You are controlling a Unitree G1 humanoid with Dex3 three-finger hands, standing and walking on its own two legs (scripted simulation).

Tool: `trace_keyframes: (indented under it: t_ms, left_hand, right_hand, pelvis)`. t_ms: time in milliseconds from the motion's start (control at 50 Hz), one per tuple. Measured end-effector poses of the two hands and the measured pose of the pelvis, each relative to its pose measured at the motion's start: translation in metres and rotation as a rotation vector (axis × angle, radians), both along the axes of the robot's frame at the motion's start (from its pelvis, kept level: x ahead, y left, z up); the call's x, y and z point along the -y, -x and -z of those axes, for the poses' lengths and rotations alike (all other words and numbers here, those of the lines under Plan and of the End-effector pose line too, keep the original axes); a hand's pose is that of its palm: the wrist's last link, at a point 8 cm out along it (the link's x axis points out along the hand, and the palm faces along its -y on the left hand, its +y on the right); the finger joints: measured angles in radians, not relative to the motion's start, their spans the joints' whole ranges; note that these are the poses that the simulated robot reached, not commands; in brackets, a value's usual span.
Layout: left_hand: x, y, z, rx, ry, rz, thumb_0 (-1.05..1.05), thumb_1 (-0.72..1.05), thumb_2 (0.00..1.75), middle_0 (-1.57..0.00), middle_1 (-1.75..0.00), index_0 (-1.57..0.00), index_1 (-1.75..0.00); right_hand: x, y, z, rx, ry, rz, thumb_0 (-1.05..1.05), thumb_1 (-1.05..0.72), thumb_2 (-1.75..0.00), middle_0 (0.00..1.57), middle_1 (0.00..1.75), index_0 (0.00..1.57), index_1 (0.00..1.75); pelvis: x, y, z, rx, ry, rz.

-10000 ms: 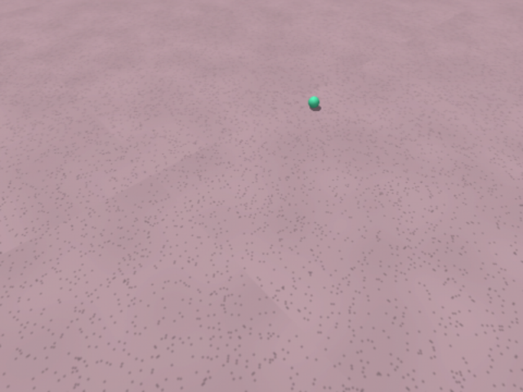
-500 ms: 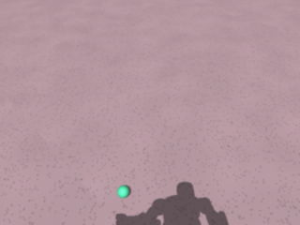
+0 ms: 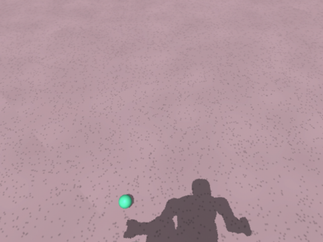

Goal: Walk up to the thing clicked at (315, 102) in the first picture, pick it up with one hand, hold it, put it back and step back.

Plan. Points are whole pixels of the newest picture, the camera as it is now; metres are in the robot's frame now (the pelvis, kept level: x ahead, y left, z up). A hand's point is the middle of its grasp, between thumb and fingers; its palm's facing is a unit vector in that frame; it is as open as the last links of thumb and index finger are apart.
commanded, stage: walk up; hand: left
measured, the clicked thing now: (125, 201) +0.42 +0.25 -0.73
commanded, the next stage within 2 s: none
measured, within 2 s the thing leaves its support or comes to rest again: neither
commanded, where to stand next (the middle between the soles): +0.04 +0.01 m, yaw +0 degrees
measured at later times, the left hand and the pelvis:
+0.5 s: hand out of the picture +0.12 +0.27 -0.14, palm faces +0.03 -0.93 -0.35, open 7.4 cm; pelvis +0.02 +0.01 +0.01, yaw +0 degrees
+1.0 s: hand out of the picture +0.09 +0.28 -0.15, palm faces -0.01 -0.95 -0.31, open 7.4 cm; pelvis +0.01 +0.03 +0.01, yaw -1 degrees
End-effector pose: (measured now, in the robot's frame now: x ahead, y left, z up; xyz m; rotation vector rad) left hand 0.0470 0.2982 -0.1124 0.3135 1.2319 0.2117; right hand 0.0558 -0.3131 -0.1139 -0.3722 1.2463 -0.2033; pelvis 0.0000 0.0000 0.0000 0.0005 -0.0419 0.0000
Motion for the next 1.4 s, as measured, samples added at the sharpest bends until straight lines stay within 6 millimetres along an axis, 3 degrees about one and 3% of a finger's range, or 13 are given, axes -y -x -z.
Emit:
trace_keyframes:
  t_ms: [100,260,380,500,740,880,1200,1320,1400]
  left_hand:
    - [-0.001,-0.026,0.012,0.031,0.020,-0.024,0.01,0.90,0.90,-0.20,-0.30,-0.20,-0.30]
    - [0.001,-0.053,0.002,0.064,0.016,-0.008,0.01,0.90,0.90,-0.20,-0.30,-0.20,-0.30]
    - [-0.006,-0.063,-0.009,0.079,-0.003,-0.016,0.01,0.90,0.90,-0.20,-0.30,-0.20,-0.30]
    - [-0.012,-0.062,-0.012,0.066,-0.008,-0.015,0.01,0.90,0.90,-0.20,-0.30,-0.20,-0.30]
    - [-0.017,-0.042,-0.003,-0.007,0.016,-0.012,0.01,0.90,0.90,-0.20,-0.30,-0.20,-0.30]
    - [-0.019,-0.037,0.001,-0.019,0.033,-0.010,0.01,0.90,0.90,-0.20,-0.30,-0.20,-0.30]
    - [-0.027,-0.029,0.000,-0.018,0.025,-0.017,0.01,0.90,0.90,-0.20,-0.30,-0.20,-0.30]
    - [-0.036,-0.021,0.002,-0.014,-0.018,-0.029,0.01,0.90,0.90,-0.20,-0.30,-0.20,-0.30]
    - [-0.035,-0.006,0.001,-0.008,-0.053,-0.036,0.01,0.90,0.90,-0.20,-0.30,-0.20,-0.30]
  right_hand:
    - [-0.014,-0.029,0.004,0.045,-0.017,-0.017,0.00,-0.90,-0.90,0.21,0.30,0.20,0.30]
    - [-0.030,-0.080,-0.005,0.141,-0.070,-0.043,0.00,-0.90,-0.90,0.21,0.30,0.20,0.30]
    - [-0.034,-0.096,-0.009,0.167,-0.078,-0.049,0.00,-0.90,-0.90,0.21,0.30,0.20,0.30]
    - [-0.033,-0.087,-0.011,0.144,-0.070,-0.037,0.00,-0.90,-0.90,0.21,0.30,0.20,0.30]
    - [-0.034,-0.039,-0.008,0.034,-0.049,0.019,0.00,-0.90,-0.90,0.21,0.30,0.20,0.30]
    - [-0.039,-0.022,-0.008,0.006,-0.042,0.041,0.00,-0.90,-0.90,0.21,0.30,0.20,0.30]
    - [-0.049,-0.028,-0.008,0.037,-0.058,0.034,0.00,-0.90,-0.90,0.21,0.30,0.20,0.30]
    - [-0.037,-0.029,-0.003,0.048,-0.042,0.030,0.00,-0.90,-0.90,0.21,0.30,0.21,0.30]
    - [-0.021,-0.028,0.004,0.063,-0.028,0.012,0.00,-0.90,-0.90,0.21,0.30,0.21,0.30]
  pelvis:
    - [-0.002,-0.011,0.007,0.007,-0.008,-0.005]
    - [-0.001,-0.021,-0.001,0.005,0.003,-0.005]
    - [-0.004,-0.023,-0.006,0.008,0.002,0.001]
    - [-0.007,-0.022,-0.010,0.008,0.002,0.006]
    - [-0.016,-0.017,-0.012,0.004,0.007,0.012]
    - [-0.022,-0.014,-0.012,0.004,0.006,0.013]
    - [-0.028,-0.010,-0.012,-0.006,0.007,0.009]
    - [-0.024,0.011,-0.004,-0.013,-0.003,0.002]
    - [-0.014,0.026,0.004,-0.015,-0.007,-0.008]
